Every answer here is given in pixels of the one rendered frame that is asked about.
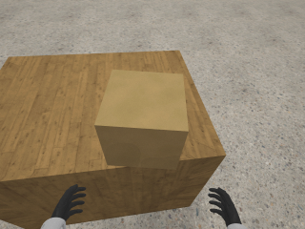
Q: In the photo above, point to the robot left hand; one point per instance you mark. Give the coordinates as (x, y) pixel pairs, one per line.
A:
(63, 207)

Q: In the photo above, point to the pedestal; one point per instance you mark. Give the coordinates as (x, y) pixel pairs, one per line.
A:
(48, 142)

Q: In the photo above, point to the robot right hand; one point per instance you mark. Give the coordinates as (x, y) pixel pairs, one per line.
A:
(228, 211)

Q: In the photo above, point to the left robot forearm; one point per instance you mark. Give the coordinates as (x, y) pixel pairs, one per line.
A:
(54, 223)

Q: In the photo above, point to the carton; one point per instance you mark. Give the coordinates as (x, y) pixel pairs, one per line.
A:
(142, 121)

